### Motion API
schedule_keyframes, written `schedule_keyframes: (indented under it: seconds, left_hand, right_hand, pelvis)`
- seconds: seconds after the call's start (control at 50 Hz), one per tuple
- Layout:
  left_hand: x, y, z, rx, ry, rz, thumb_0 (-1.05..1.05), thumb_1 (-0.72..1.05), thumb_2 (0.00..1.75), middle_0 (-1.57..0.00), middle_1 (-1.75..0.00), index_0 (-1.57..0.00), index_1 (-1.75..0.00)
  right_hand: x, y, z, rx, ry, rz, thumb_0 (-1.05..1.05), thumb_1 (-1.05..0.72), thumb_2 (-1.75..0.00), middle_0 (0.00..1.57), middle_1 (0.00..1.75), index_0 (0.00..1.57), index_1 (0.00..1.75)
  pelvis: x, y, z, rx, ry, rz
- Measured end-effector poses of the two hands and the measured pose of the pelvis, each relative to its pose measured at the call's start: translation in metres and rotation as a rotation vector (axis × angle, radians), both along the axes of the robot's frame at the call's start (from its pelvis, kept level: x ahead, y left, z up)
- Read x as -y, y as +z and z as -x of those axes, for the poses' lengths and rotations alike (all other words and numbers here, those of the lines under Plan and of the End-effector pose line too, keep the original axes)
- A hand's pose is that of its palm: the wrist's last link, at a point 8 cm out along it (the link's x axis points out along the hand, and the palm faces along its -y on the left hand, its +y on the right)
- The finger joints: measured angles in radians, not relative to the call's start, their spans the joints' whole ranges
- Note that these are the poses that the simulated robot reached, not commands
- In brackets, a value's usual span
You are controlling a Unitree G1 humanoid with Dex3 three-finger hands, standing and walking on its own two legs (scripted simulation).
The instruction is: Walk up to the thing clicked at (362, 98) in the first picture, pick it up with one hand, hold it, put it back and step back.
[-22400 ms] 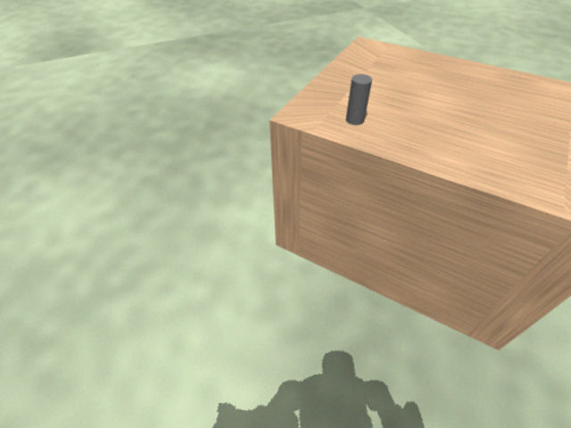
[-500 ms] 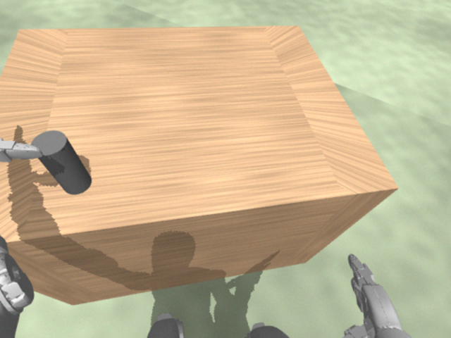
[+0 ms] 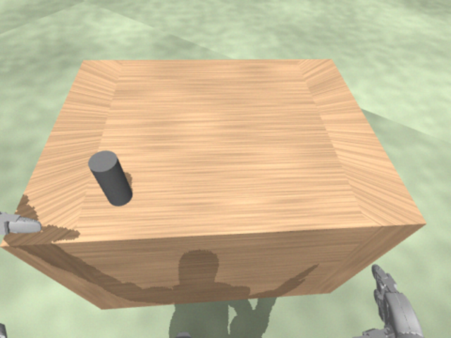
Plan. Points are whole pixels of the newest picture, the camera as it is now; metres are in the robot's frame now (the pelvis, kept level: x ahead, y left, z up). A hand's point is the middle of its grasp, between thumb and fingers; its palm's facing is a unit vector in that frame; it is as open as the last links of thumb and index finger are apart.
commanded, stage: sink last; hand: left
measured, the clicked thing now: (112, 180) +0.45 +0.25 -0.02
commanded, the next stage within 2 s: home in 0.74 s
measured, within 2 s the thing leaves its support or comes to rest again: neither
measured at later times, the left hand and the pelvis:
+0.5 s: hand (68, 331) +0.15 +0.22 +0.06, palm faces +0.31 -0.88 -0.35, open 17.4 cm; pelvis -0.02 -0.02 +0.00, yaw +1 degrees
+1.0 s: hand out of the picture +0.14 +0.31 +0.05, palm faces +0.48 -0.75 -0.46, open 17.4 cm; pelvis -0.03 -0.03 +0.00, yaw +1 degrees
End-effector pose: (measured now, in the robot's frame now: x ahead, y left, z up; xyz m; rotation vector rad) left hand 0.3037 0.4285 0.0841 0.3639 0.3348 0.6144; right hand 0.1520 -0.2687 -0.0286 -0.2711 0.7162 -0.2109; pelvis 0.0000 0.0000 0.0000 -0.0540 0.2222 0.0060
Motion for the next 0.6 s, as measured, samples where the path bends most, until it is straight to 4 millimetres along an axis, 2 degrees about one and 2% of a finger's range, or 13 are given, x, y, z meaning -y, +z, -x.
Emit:
schedule_keyframes:
  seconds: [0.08,0.16,0.2,0.3,0.4,0.5,0.6]
  left_hand:
    - [0.037,-0.012,0.027,-0.004,-0.099,0.005,-0.01,-0.56,0.03,-0.09,-0.04,-0.08,-0.05]
    - [0.082,-0.021,0.067,0.013,-0.185,0.038,-0.02,-0.55,0.03,-0.09,-0.05,-0.08,-0.05]
    - [0.098,-0.021,0.088,0.018,-0.200,0.050,-0.02,-0.55,0.03,-0.09,-0.05,-0.08,-0.05]
    - [0.113,-0.016,0.134,0.020,-0.162,0.051,-0.02,-0.55,0.02,-0.09,-0.05,-0.09,-0.05]
    - [0.140,-0.007,0.168,0.028,-0.183,0.057,-0.02,-0.55,0.02,-0.09,-0.06,-0.09,-0.05]
    - [0.168,-0.001,0.189,0.036,-0.238,0.074,-0.02,-0.55,0.02,-0.08,-0.07,-0.09,-0.06]
    - [0.165,0.020,0.195,0.110,-0.235,-0.002,-0.02,-0.55,0.01,-0.09,-0.07,-0.09,-0.06]
  right_hand:
    - [-0.003,0.003,0.000,0.039,-0.016,-0.038,-0.01,0.45,-0.07,0.06,0.05,0.06,0.05]
    - [-0.005,0.004,0.004,0.050,-0.043,-0.068,-0.01,0.46,-0.07,0.06,0.05,0.06,0.05]
    - [0.000,0.006,0.004,0.054,-0.062,-0.059,-0.01,0.46,-0.07,0.06,0.05,0.06,0.05]
    - [0.017,0.012,0.004,0.083,-0.085,-0.012,-0.01,0.46,-0.07,0.06,0.05,0.06,0.05]
    - [0.013,0.002,0.008,0.092,-0.049,-0.039,-0.01,0.46,-0.06,0.06,0.05,0.06,0.05]
    - [0.013,-0.005,0.013,0.124,-0.048,-0.078,-0.01,0.47,-0.06,0.06,0.05,0.06,0.05]
    - [0.023,-0.008,0.024,0.132,-0.060,-0.070,-0.01,0.48,-0.06,0.06,0.05,0.06,0.05]
  pelvis:
    - [-0.001,0.003,-0.005,0.030,-0.005,-0.012]
    - [0.001,0.005,-0.006,0.064,-0.005,-0.022]
    - [0.003,0.006,-0.004,0.079,-0.003,-0.026]
    - [0.010,0.006,0.002,0.105,0.004,-0.033]
    - [0.016,0.004,0.008,0.121,0.014,-0.040]
    - [0.021,0.002,0.017,0.142,0.016,-0.048]
    - [0.030,0.001,0.025,0.165,0.017,-0.058]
